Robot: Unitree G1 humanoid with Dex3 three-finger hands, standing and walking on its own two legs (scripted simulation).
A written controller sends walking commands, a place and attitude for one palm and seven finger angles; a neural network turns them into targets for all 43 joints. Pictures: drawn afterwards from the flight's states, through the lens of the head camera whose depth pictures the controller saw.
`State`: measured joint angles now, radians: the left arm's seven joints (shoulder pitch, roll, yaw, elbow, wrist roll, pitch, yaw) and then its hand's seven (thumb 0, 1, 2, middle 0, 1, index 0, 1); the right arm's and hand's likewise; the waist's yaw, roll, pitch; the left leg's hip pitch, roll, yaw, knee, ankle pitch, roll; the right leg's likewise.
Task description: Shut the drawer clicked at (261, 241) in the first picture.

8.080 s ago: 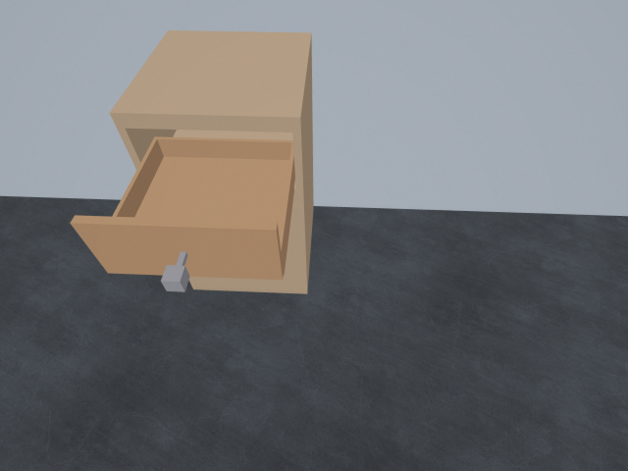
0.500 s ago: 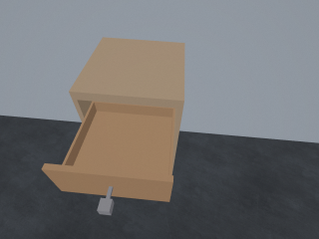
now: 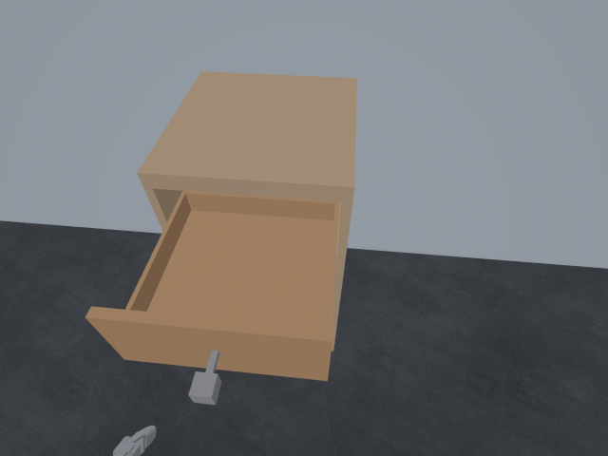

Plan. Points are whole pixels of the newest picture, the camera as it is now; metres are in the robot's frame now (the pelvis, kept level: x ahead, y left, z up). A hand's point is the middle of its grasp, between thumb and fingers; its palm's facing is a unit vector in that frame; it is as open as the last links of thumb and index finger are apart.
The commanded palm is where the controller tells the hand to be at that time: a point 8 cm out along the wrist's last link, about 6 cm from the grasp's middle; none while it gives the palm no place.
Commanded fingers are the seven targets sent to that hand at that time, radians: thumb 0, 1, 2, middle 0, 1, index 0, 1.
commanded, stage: raise the hand and make a fist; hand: left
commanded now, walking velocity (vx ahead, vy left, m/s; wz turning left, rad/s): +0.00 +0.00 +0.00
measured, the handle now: (209, 375) +0.27 +0.17 -0.13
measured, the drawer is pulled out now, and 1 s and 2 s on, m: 0.30 0.30 0.30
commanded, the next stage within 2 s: bring the fist close to the handle in 1.76 s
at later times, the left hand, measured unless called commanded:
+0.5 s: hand out of the picture +0.11 +0.15 -0.05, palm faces -0.02 -1.00 -0.05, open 4.8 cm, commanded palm +0.09 +0.21 -0.05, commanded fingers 0.00 0.90 0.90 -0.86 -1.01 -0.86 -1.01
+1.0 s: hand out of the picture +0.11 +0.15 -0.04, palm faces -0.05 -1.00 -0.02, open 3.1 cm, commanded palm +0.08 +0.20 -0.04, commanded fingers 0.00 0.90 0.90 -1.36 -1.56 -1.36 -1.56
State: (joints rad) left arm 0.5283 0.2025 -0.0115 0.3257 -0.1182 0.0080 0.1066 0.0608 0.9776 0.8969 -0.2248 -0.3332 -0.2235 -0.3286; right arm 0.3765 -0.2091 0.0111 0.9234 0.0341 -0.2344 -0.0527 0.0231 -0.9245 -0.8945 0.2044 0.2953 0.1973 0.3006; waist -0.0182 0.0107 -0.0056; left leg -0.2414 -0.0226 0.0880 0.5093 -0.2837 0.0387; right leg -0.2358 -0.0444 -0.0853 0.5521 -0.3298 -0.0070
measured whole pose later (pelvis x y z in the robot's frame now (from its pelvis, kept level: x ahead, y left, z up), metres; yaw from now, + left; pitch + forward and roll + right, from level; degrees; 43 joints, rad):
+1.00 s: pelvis -0.05 +0.00 -0.10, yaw +0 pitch +15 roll -3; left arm 0.66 0.18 0.02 -0.19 -0.20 -0.46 -0.23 0.02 0.90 0.90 -1.16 -1.35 -1.16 -1.35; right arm 0.20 -0.23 -0.05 0.49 0.04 -0.22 -0.03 0.01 -0.90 -0.90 0.20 0.29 0.19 0.30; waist 0.00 0.03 -0.15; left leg -0.97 0.04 0.03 1.22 -0.52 0.04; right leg -0.91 -0.03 -0.13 1.18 -0.54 -0.03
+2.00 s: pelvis -0.04 +0.00 -0.10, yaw +1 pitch +16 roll -3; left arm 0.77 0.17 -0.04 -0.30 -0.15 -0.44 -0.18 0.02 0.90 0.90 -1.39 -1.60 -1.39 -1.60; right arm 0.22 -0.20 -0.01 0.39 0.03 -0.13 -0.02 0.01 -0.90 -0.90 0.20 0.30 0.20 0.30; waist 0.01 0.04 -0.18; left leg -0.99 0.04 0.02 1.25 -0.55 0.04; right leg -0.92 -0.03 -0.14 1.20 -0.56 -0.03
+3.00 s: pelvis -0.05 +0.00 -0.16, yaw +0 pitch +26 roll -4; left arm 0.38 0.20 0.00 -0.06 -0.15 -0.46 -0.17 0.02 0.90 0.90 -1.39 -1.60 -1.39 -1.60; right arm 0.15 -0.22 0.01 0.45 0.01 -0.09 0.00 0.01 -0.90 -0.89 0.20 0.30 0.20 0.30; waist -0.01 0.03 -0.21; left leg -1.32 0.05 0.01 1.50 -0.62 0.05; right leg -1.25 -0.04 -0.14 1.45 -0.64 -0.04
